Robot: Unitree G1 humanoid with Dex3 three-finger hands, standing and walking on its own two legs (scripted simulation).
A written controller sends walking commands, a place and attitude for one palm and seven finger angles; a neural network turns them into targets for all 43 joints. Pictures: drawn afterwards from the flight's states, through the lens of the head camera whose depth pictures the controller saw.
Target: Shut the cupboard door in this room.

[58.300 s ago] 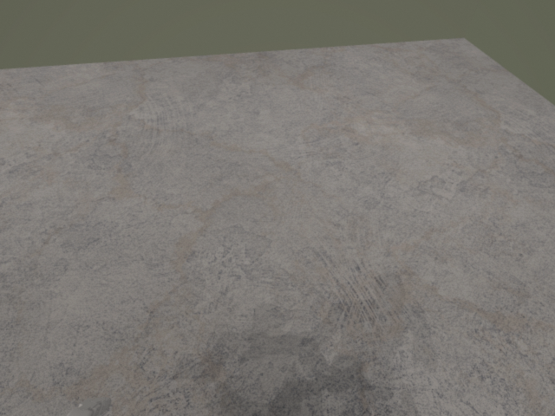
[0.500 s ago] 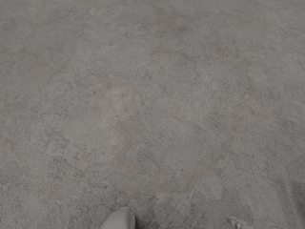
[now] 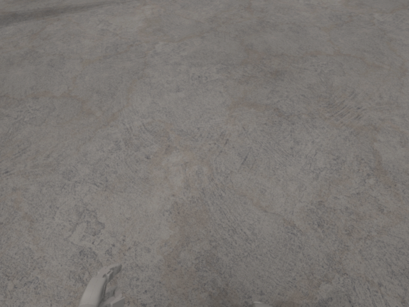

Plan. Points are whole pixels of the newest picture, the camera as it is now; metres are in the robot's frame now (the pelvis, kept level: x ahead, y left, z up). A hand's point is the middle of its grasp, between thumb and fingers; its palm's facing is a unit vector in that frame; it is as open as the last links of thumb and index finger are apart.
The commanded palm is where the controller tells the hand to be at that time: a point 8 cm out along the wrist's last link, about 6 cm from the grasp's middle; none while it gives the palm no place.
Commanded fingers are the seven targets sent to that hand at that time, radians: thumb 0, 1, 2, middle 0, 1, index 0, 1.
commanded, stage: turn to face it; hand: left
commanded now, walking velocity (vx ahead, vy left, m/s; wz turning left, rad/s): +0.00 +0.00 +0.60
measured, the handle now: out of the picture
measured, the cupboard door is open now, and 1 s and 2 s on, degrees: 55 55 55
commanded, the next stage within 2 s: none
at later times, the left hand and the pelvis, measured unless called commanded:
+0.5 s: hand out of the picture +0.11 +0.22 -0.16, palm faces +0.03 -0.98 -0.21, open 7.4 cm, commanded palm none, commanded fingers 0.00 0.90 0.90 -0.20 -0.30 -0.20 -0.30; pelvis +0.10 +0.02 +0.01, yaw -5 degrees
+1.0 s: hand (125, 231) +0.31 +0.22 -0.15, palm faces -0.35 -0.91 -0.21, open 7.4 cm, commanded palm none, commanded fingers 0.00 0.90 0.90 -0.20 -0.30 -0.20 -0.30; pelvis +0.13 +0.06 +0.02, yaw -23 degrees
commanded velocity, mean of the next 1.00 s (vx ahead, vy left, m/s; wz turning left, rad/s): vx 0.00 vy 0.00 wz -0.56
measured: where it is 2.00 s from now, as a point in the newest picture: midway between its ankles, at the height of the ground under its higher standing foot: outside the picture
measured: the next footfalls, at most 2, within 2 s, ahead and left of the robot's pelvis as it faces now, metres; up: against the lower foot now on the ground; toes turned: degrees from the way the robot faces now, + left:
left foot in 0.24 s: +0.15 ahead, +0.14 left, +0.00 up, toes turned +9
right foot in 0.54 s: +0.16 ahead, -0.10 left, +0.00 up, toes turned -11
